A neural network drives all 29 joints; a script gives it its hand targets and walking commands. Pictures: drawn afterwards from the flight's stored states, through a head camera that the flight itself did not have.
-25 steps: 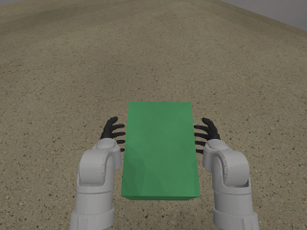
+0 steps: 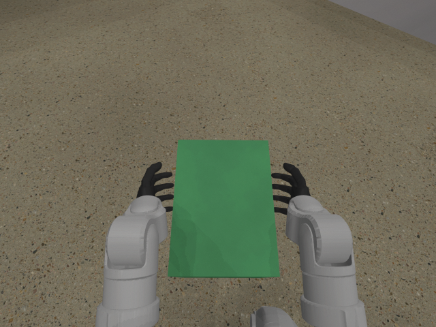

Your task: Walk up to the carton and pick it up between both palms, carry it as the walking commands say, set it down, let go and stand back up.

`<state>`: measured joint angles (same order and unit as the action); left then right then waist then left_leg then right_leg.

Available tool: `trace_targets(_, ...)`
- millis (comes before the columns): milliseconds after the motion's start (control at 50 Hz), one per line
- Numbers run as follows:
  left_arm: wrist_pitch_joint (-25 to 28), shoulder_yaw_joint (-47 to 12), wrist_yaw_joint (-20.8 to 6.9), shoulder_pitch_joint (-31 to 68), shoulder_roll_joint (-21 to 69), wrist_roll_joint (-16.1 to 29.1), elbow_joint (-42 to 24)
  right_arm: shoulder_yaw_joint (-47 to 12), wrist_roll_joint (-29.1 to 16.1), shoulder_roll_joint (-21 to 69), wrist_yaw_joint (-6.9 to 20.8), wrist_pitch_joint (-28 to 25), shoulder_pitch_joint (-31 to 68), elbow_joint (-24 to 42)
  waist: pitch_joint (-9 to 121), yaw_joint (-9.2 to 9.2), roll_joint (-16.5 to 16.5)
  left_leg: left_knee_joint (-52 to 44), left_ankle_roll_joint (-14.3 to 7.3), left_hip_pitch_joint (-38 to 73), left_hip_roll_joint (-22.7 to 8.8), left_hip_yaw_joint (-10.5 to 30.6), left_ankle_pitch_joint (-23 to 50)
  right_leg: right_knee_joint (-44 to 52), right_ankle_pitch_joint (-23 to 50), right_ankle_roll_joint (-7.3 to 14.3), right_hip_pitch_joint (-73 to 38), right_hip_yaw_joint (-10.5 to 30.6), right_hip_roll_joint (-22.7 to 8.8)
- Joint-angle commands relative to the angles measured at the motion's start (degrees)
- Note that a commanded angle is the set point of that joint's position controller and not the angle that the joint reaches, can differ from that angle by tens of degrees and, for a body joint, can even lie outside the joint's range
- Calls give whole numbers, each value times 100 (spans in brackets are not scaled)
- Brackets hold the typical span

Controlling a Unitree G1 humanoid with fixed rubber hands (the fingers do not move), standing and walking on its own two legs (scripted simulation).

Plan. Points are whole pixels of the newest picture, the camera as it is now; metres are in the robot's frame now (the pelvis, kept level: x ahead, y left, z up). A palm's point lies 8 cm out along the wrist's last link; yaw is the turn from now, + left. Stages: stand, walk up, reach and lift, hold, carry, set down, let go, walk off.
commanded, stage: carry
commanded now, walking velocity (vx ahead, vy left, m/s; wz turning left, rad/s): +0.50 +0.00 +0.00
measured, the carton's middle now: (222, 213) +0.32 +0.00 -0.02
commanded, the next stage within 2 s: none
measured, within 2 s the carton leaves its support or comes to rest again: neither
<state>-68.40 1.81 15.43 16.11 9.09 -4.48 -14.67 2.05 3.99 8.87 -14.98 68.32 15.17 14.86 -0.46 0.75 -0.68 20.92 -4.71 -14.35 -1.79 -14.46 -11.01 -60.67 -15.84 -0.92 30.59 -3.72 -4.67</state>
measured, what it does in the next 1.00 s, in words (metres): walks ahead: right foot, then left foot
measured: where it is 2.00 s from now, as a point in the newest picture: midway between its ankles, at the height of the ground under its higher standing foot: (208, 116)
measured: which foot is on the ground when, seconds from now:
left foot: down 0.00-0.30, up 0.32-0.72, down 0.74-1.00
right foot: up 0.00-0.26, down 0.28-0.76, up 0.78-1.00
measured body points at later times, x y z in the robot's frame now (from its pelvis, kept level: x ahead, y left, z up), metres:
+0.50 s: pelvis +0.34 -0.05 +0.00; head +0.38 -0.06 +0.45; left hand +0.64 +0.10 +0.08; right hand +0.66 -0.16 +0.07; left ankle +0.32 +0.10 -0.66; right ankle +0.33 -0.12 -0.75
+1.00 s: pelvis +0.69 +0.02 +0.00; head +0.73 +0.03 +0.45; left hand +1.00 +0.14 +0.07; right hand +1.00 -0.11 +0.08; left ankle +0.66 +0.08 -0.75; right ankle +0.74 -0.13 -0.68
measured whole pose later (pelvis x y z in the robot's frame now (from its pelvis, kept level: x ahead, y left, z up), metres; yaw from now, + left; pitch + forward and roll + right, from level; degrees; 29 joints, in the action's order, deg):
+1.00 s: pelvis +0.69 +0.02 +0.00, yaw +0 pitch +4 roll -2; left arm -66.8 1.0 15.8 15.4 8.9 -4.9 -15.9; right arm 1.7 4.0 8.8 -14.4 66.9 14.8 16.0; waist -0.6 0.6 -0.3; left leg 17.6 -3.8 -9.9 -2.2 -13.7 -12.2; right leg -52.5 -11.7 -0.9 34.1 -4.9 -4.8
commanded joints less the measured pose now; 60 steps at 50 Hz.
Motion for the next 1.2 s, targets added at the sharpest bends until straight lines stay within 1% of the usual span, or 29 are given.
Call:
trace_targets(0,347,-2851,-1208,1759,6432,1751,-782,-2748,-1872,6231,1310,-361,1900,1006,2152,-7,830,-948,-244,2147,-1519,1337,1559,722,464,-5,566,-100,-62)
trace_targets(160,102,-2835,-1144,1589,5967,1709,-704,-2583,-1647,5664,1166,-143,1594,932,1392,90,963,-645,-152,2569,-1278,676,2565,2666,984,64,546,-668,201)
trace_targets(220,1,-2763,-1150,1647,5818,1722,-666,-2603,-1597,5627,1114,-51,1660,881,1571,45,963,256,111,2376,-1155,256,3883,3439,814,192,-648,-997,524)
trace_targets(240,-23,-2716,-1148,1649,5802,1721,-617,-2601,-1577,5625,1105,-20,1634,834,1920,-37,676,1194,262,1984,-957,1,3786,3838,1008,244,-1796,-1227,691)
trace_targets(260,-33,-2655,-1139,1546,5784,1734,-532,-2572,-1545,5586,1101,6,1731,776,2378,-189,420,2237,414,1045,-777,83,2975,3690,804,343,-3267,-854,433)
trace_targets(280,-54,-2576,-1139,1504,5657,1704,-444,-2570,-1533,5509,1106,51,1809,716,2759,-292,-739,3974,576,-534,-366,236,1246,4035,20,776,-4457,1484,-1080)
trace_targets(300,-23,-2488,-1129,1498,5725,1699,-283,-2689,-1594,5478,1124,39,2057,867,2677,-227,-1861,5300,639,-2218,491,858,-1530,4631,913,1447,-5088,3573,-2036)
trace_targets(320,11,-2534,-1155,1642,5920,1755,-398,-2697,-1693,5706,1137,-1,2175,847,2826,-199,-1200,5887,497,-2534,-40,1534,-1460,4490,1329,1558,-4941,3181,-2046)
trace_targets(340,62,-2515,-1185,1686,6173,1739,-431,-2808,-1801,5990,1189,-41,2250,847,2718,-193,-533,5780,458,-2479,-256,1695,-1111,4513,1813,1407,-4552,2588,-1840)
trace_targets(360,126,-2549,-1225,1767,6355,1752,-508,-2883,-1883,6219,1228,-100,2321,829,2610,-206,-155,5364,474,-2383,-481,1700,-835,4500,1875,1197,-4273,1971,-1673)
trace_targets(400,245,-2624,-1294,2052,6509,1831,-708,-2954,-1938,6466,1279,-257,2424,880,2506,-194,-251,4672,527,-2236,-531,1429,-456,4607,1878,973,-3998,1136,-1326)
trace_targets(480,282,-2604,-1341,1695,6230,1886,-710,-2855,-1687,6355,1151,-330,1955,745,2102,-215,-716,3278,564,-2333,-411,958,-104,4985,1981,895,-3927,537,-1187)
trace_targets(560,222,-2579,-1313,1418,6019,1835,-640,-2839,-1609,6177,1076,-271,1785,727,1629,-238,-848,1937,615,-2103,-200,476,472,4914,2544,728,-3909,-158,-824)
trace_targets(620,155,-2517,-1264,1364,5846,1746,-582,-2858,-1604,6048,1085,-172,1766,694,1302,-228,-897,1138,565,-1634,9,119,878,4899,2924,649,-3825,-392,-741)
trace_targets(660,110,-2525,-1231,1414,5749,1714,-589,-2829,-1599,5974,1092,-112,1795,668,1264,-203,-915,761,477,-1147,112,20,998,4576,3677,565,-3885,-465,-804)
trace_targets(700,57,-2585,-1196,1451,5695,1700,-642,-2762,-1598,5927,1089,-78,1700,604,1789,-56,-620,170,403,312,305,-329,1091,3122,4295,362,-3713,-881,-617)
trace_targets(720,21,-2617,-1178,1539,5648,1680,-685,-2710,-1613,5913,1096,-63,1669,589,2267,86,-301,362,207,1763,-80,256,678,1976,3544,190,-2626,-835,-529)
trace_targets(740,-32,-2656,-1181,1555,5679,1709,-782,-2605,-1563,5806,1076,-35,1665,552,2891,131,924,174,-492,3016,-1748,2809,73,30,1584,-111,-952,-827,-60)
trace_targets(760,-65,-2682,-1204,1595,5739,1779,-725,-2479,-1565,5816,1075,-26,1589,303,2816,56,1843,-544,-1057,3576,-2430,4524,462,-1258,-1125,-157,713,-391,678)
trace_targets(780,-43,-2685,-1211,1595,5880,1737,-511,-2476,-1556,5946,1112,-54,1561,301,2750,54,1164,-386,-1006,3341,-2315,3857,1276,-1806,-960,-57,927,282,228)
trace_targets(800,10,-2816,-1269,1771,6091,1852,-548,-2508,-1554,6148,1164,-134,1617,338,2621,58,660,-304,-854,2843,-2198,3248,1876,-1697,-683,-13,783,482,7)
trace_targets(820,119,-2902,-1304,2022,6336,1941,-686,-2582,-1654,6378,1234,-222,1844,483,2473,23,334,-486,-595,2328,-2032,2698,1691,-1351,-425,-19,562,491,-134)
trace_targets(860,304,-2934,-1336,2063,6567,1949,-817,-2749,-1817,6544,1316,-393,2135,873,2406,-4,434,-767,-305,1958,-1785,1979,1128,-509,-102,-7,297,354,-228)
trace_targets(900,387,-2940,-1285,1880,6552,1833,-802,-2776,-1836,6421,1341,-453,2060,952,2265,1,710,-918,-234,1951,-1641,1609,1153,190,190,14,364,126,-130)
trace_targets(1000,363,-2956,-1160,1545,6259,1696,-790,-2711,-1758,5988,1315,-383,1696,926,1903,24,887,-866,-171,2355,-1345,921,2065,1605,946,10,632,-354,62)
trace_targets(1100,176,-2917,-1147,1541,5986,1694,-725,-2651,-1628,5675,1212,-224,1583,863,1332,91,940,-780,-94,2575,-1218,593,2791,2957,1233,83,460,-739,242)
trace_targets(1140,105,-2883,-1146,1593,5889,1705,-711,-2659,-1610,5625,1175,-159,1639,855,1431,65,996,-309,74,2505,-1172,314,3842,3414,1213,173,-268,-930,436)
trace_targets(1160,76,-2846,-1144,1595,5838,1706,-687,-2651,-1596,5612,1164,-128,1646,839,1671,27,913,311,165,2395,-1111,152,4084,3607,1281,219,-965,-1088,544)
trace_targets(1180,55,-2790,-1135,1530,5819,1701,-616,-2650,-1579,5596,1155,-96,1654,806,2060,-78,618,1298,304,2029,-897,-27,3803,3884,1235,259,-2082,-1274,715)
